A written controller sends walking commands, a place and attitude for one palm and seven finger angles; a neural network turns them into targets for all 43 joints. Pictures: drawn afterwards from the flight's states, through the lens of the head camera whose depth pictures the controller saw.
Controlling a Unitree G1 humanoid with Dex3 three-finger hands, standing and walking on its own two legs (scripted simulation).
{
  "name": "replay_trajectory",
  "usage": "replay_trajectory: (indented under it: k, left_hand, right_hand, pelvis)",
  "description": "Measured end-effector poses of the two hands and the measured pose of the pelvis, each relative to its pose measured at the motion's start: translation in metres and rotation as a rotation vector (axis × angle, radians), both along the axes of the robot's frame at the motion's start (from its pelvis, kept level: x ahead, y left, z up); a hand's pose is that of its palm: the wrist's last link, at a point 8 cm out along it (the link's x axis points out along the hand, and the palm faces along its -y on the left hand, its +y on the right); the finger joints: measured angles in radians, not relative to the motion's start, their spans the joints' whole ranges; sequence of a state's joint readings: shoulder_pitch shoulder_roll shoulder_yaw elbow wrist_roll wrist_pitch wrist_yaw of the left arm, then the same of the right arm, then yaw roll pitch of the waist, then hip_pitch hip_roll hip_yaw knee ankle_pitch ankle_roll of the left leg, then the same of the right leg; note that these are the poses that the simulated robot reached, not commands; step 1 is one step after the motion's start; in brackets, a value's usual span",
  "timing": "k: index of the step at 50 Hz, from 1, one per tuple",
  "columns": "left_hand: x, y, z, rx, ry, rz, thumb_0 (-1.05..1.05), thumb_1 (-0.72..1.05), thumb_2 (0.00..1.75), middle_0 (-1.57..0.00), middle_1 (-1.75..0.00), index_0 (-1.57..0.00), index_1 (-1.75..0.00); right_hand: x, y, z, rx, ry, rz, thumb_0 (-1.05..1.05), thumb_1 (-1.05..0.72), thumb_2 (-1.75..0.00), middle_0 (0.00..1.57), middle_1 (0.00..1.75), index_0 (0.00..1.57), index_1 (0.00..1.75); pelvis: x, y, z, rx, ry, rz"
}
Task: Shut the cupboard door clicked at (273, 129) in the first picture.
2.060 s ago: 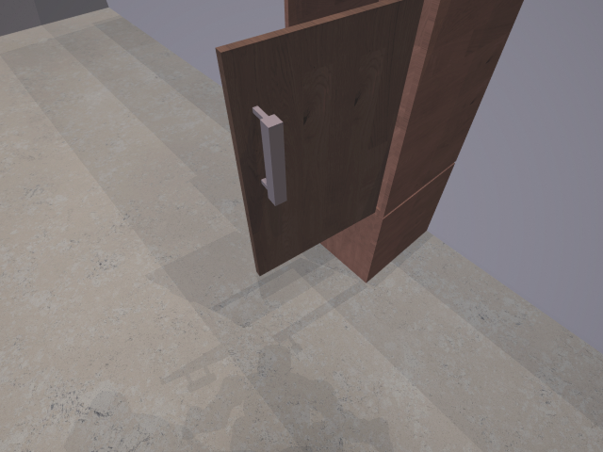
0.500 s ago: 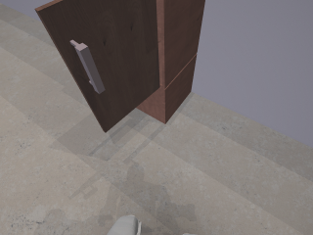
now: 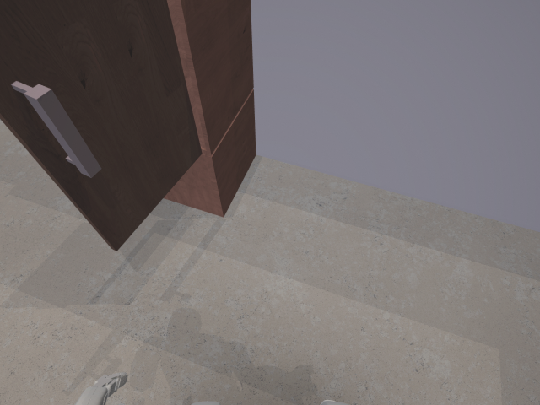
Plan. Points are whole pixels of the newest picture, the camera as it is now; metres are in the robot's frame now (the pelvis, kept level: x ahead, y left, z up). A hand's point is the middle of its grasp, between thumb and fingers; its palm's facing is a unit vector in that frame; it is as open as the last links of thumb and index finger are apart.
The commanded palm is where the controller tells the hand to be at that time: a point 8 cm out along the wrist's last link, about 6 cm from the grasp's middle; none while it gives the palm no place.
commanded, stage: walk to a spot facing it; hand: left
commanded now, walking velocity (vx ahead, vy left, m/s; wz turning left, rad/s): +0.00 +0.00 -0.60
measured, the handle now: (58, 132) +0.49 +0.41 +0.07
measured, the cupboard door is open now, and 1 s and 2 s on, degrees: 82 82 82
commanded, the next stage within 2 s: turn to face it in 1.68 s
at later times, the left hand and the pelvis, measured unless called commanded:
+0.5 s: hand (192, 364) +0.19 +0.15 -0.14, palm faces -0.35 -0.92 -0.20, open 7.3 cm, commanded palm none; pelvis +0.00 +0.00 +0.01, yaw -20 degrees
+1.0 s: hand (253, 300) +0.30 +0.06 -0.15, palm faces -0.59 -0.79 -0.17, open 7.4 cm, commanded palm none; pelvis +0.12 -0.06 +0.02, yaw -38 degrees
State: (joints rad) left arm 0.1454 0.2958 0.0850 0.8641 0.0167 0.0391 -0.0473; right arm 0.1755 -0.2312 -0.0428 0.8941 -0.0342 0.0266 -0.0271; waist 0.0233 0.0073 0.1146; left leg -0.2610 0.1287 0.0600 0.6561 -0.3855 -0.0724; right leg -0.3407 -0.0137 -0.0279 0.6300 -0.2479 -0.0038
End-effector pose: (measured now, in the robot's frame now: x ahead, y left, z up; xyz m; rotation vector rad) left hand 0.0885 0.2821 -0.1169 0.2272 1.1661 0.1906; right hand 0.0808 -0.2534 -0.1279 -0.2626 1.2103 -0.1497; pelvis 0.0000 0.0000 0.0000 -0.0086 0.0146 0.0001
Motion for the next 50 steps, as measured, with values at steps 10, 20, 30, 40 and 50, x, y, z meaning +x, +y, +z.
replay_trajectory:
  k: [10,20,30,40,50]
  left_hand:
    - [0.024,-0.025,-0.012,-0.015,0.085,-0.184,0.0,0.91,0.9,-0.2,-0.3,-0.2,-0.3]
    - [0.08,-0.051,-0.005,-0.09,0.031,-0.297,0.01,0.91,0.9,-0.2,-0.3,-0.2,-0.3]
    - [0.116,-0.102,0.001,-0.035,-0.015,-0.455,0.0,0.91,0.9,-0.2,-0.3,-0.2,-0.3]
    - [0.116,-0.097,-0.014,-0.035,0.201,-0.496,0.0,0.91,0.9,-0.2,-0.3,-0.2,-0.3]
    - [0.239,-0.179,-0.004,-0.083,0.115,-0.647,0.01,0.92,0.9,-0.19,-0.3,-0.2,-0.3]
  right_hand:
    - [-0.047,-0.02,0.014,-0.045,-0.012,-0.203,0.0,-0.91,-0.9,0.2,0.3,0.2,0.3]
    - [-0.122,0.01,0.023,-0.031,0.1,-0.302,0.0,-0.91,-0.9,0.2,0.3,0.2,0.3]
    - [-0.161,-0.01,-0.004,0.05,0.129,-0.488,0.0,-0.91,-0.9,0.2,0.3,0.21,0.3]
    - [-0.065,-0.04,0.022,-0.013,-0.103,-0.535,0.0,-0.91,-0.9,0.2,0.3,0.2,0.3]
    - [-0.083,-0.009,0.021,0.046,0.049,-0.668,0.0,-0.91,-0.9,0.2,0.3,0.2,0.3]
  pelvis:
    - [-0.007,0.01,0.005,0.026,-0.002,-0.158]
    - [-0.003,0.014,0.015,-0.023,0.01,-0.269]
    - [0.008,-0.017,0.003,-0.003,0.002,-0.409]
    - [0.066,-0.022,0.009,0.018,0.005,-0.547]
    - [0.121,-0.056,0.02,0.0,0.024,-0.656]
